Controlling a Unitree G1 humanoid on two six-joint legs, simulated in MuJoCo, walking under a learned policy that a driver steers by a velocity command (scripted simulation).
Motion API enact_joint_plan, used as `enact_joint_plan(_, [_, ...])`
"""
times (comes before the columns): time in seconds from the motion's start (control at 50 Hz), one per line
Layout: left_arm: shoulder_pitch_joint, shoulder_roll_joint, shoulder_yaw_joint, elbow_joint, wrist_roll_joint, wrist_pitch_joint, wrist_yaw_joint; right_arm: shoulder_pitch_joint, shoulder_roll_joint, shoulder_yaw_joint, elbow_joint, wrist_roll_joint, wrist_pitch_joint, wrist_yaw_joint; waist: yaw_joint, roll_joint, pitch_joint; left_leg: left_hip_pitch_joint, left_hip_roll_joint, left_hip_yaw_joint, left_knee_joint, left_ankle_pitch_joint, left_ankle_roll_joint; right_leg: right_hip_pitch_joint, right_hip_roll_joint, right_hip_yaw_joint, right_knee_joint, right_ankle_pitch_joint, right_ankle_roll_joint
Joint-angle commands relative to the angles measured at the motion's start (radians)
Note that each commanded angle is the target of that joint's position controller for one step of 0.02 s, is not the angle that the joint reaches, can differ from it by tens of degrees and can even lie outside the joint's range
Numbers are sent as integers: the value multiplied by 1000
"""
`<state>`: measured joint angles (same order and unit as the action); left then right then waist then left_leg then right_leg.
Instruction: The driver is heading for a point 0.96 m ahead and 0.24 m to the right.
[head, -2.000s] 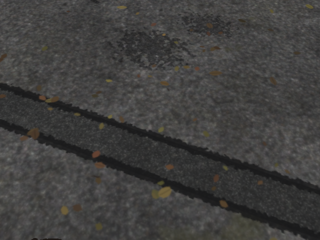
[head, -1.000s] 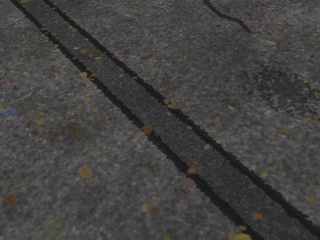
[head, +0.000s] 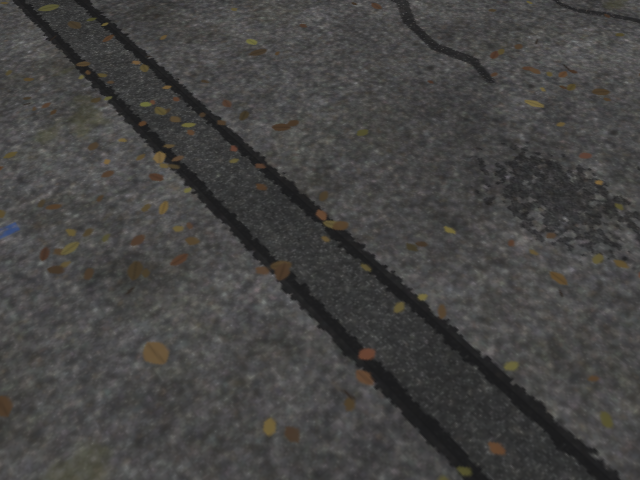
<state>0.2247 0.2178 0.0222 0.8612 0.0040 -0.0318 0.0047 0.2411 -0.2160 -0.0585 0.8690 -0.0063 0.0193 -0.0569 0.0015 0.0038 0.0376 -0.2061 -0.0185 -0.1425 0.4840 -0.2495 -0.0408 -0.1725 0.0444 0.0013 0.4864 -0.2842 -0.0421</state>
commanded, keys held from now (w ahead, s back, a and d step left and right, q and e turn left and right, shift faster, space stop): no key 0.46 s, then w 0.46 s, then w+e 0.08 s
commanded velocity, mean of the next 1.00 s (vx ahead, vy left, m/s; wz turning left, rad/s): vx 0.16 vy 0.00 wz -0.01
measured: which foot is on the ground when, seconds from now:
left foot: down 0.00-0.52, up 0.54-0.78, down 0.80-1.00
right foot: down 0.00-0.80, up 0.82-1.00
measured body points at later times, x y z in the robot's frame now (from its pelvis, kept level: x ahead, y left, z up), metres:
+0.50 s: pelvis +0.00 -0.01 +0.00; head +0.01 -0.01 +0.45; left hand +0.05 +0.25 -0.14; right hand +0.03 -0.27 -0.15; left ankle +0.01 +0.15 -0.74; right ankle -0.01 -0.09 -0.74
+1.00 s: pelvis +0.14 +0.07 +0.01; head +0.14 +0.09 +0.46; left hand +0.23 +0.34 -0.13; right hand +0.11 -0.18 -0.13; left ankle +0.09 +0.16 -0.74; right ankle +0.16 -0.09 -0.66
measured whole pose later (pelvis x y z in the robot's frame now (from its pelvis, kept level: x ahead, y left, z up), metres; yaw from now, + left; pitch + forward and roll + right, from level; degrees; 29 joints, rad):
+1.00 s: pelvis +0.14 +0.07 +0.01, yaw -1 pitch +0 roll +0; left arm 0.24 0.29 0.04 0.92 -0.03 -0.08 -0.01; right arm 0.37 -0.20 -0.02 1.06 0.00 -0.11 0.02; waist -0.03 -0.05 -0.01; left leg -0.07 -0.04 0.05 0.29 -0.23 0.06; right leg -0.56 -0.08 0.02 1.06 -0.18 -0.06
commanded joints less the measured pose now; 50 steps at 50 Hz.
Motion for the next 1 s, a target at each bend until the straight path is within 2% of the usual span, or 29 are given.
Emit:
enact_joint_plan(0.02, [6, 109, 23, -26, -1, -10, 4, 15, -104, -22, -17, 1, -12, -5, 1, -6, -13, 35, 33, -22, -49, 185, 12, -46, -92, 101, -128, 105, -18])
enact_joint_plan(0.26, [27, 117, 16, 60, -4, -1, 10, 27, -105, -14, 96, 4, -17, -8, 6, -8, -2, 31, 32, -4, -73, 180, 9, -24, -87, 101, -148, 130, -23])
enact_joint_plan(0.46, [49, 117, 9, 107, -5, 5, 13, 34, -103, -2, 162, 6, -18, -8, 8, -6, 5, 24, 31, 8, -84, 174, 11, -16, -81, 96, -152, 144, -23])
enact_joint_plan(0.48, [65, 112, 7, 118, -4, 6, 15, 48, -89, 2, 174, 5, -17, -8, 8, -15, -18, 32, 17, 26, -78, 102, 12, -7, -77, 98, -170, 31, -26])
enact_joint_plan(0.5, [70, 125, 11, 123, -8, 9, 18, 44, -83, 4, 177, 9, -16, -9, 14, -35, -4, 6, -7, 56, -43, -2, 16, -17, -80, 117, -196, -148, -41])
enact_joint_plan(0.52, [79, 165, 23, 124, -16, 12, 23, 26, -86, 4, 169, 14, -19, -9, 25, -84, 20, -60, -40, 101, 37, -130, 21, -21, -114, 180, -236, -334, -76])
enact_joint_plan(0.54, [106, 199, 33, 126, -21, 11, 26, -7, -92, 5, 149, 17, -29, -6, 41, -135, 53, -158, -40, 125, 124, -188, 29, -12, -201, 303, -300, -488, -128])
enact_joint_plan(0.56, [120, 229, 44, 125, -22, 6, 29, -49, -98, 7, 125, 20, -46, 1, 54, -166, 96, -228, 0, 125, 224, -186, 38, -30, -304, 430, -363, -543, -186])
enact_joint_plan(0.58, [132, 236, 49, 125, -16, -4, 32, -82, -103, 6, 108, 25, -63, 11, 63, -161, 132, -305, 42, 102, 328, -205, 46, -28, -366, 508, -400, -507, -228])
enact_joint_plan(0.6, [135, 223, 49, 123, -11, -16, 31, -85, -109, 2, 105, 29, -76, 20, 58, -138, 144, -386, 72, 85, 414, -236, 53, 18, -392, 531, -406, -440, -246])
enact_joint_plan(0.62, [131, 204, 46, 117, -16, -24, 28, -69, -110, -1, 110, 32, -87, 29, 45, -108, 134, -441, 96, 80, 443, -236, 62, 72, -389, 511, -397, -380, -241])
enact_joint_plan(0.66, [110, 189, 45, 100, -30, -29, 24, -80, -105, -2, 109, 36, -109, 43, 37, -78, 102, -411, 110, 105, 326, -184, 70, 109, -332, 385, -382, -241, -191])
enact_joint_plan(0.72, [108, 217, 51, 97, -37, -20, 20, -70, -76, 4, 117, 36, -123, 57, 17, -112, 47, -158, 52, 189, 115, -67, 53, -5, -242, 221, -332, -133, -160])
enact_joint_plan(0.76, [99, 222, 50, 91, -43, -12, 16, 39, -88, -5, 162, 38, -117, 59, -38, -90, 22, 74, -1, 239, 19, 62, 43, -149, -211, 181, -254, -154, -144])
enact_joint_plan(0.78, [96, 198, 41, 88, -39, -14, 13, 114, -103, -14, 188, 39, -111, 54, -74, -70, 4, 176, -12, 235, 1, 44, 49, -208, -189, 165, -186, -149, -126])
enact_joint_plan(0.8, [73, 144, 22, 76, -29, -21, 7, 201, -139, -26, 202, 41, -111, 48, -120, 12, -16, 287, 77, 102, -70, -21, 82, -293, -131, 93, 15, -90, -80])
enact_joint_plan(0.82, [63, 59, -2, 39, -8, -35, -1, 303, -240, -42, 205, 30, -110, 41, -129, 268, -82, 387, 317, -271, -213, -188, 181, -441, -38, -36, 408, -179, -6])
enact_joint_plan(0.84, [59, 85, 8, 9, -37, -52, 2, 329, -268, -41, 220, 7, -126, 60, -114, 288, -72, 359, 434, -610, -343, -423, 308, -581, 7, 58, 624, -282, -15])
enact_joint_plan(0.86, [39, 149, 20, 1, -59, -66, 1, 218, -213, -21, 188, 12, -142, 70, -73, 156, 33, 292, 426, -551, -350, -482, 300, -665, -70, 109, 717, -202, -37])
enact_joint_plan(0.88, [33, 169, 25, 5, -60, -74, -6, 141, -161, -5, 161, 15, -150, 77, -48, 122, 73, 247, 367, -416, -351, -388, 259, -668, -110, 106, 718, -91, -51])
enact_joint_plan(0.9, [40, 165, 29, 17, -46, -77, -6, 89, -149, 3, 141, 13, -150, 83, -24, 93, 67, 220, 317, -307, -355, -254, 227, -636, -139, 92, 681, -9, -49])
enact_joint_plan(0.92, [30, 174, 37, 17, -33, -77, -7, 75, -134, 9, 134, 11, -147, 84, -16, 88, 69, 202, 280, -212, -360, -119, 204, -608, -160, 83, 627, 50, -41])
enact_joint_plan(0.94, [34, 164, 38, 24, -31, -71, -14, 88, -116, 16, 137, 6, -140, 81, -12, 99, 57, 192, 248, -124, -362, -8, 183, -573, -169, 70, 600, 95, -31])
enact_joint_plan(1.0, [-4, 115, 32, 16, -32, -49, -23, 168, -130, 14, 161, -5, -134, 62, -30, 74, 48, 202, 223, 17, -364, 241, 189, -595, -163, 52, 550, 187, 4])
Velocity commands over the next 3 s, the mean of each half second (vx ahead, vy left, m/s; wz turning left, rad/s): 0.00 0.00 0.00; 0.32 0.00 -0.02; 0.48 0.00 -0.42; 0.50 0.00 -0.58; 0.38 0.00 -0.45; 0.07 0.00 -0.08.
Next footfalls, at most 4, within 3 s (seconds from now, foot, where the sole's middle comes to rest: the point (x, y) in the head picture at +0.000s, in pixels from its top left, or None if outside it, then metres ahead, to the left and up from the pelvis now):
0.80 left None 0.13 0.16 -0.77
1.32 right None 0.47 -0.07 -0.77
1.78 left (315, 364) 0.79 0.05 -0.77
2.30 right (473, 340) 0.85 -0.33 -0.77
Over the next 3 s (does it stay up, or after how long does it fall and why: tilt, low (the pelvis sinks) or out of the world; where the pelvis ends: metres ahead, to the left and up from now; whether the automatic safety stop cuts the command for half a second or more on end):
stays up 0.92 -0.25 0.00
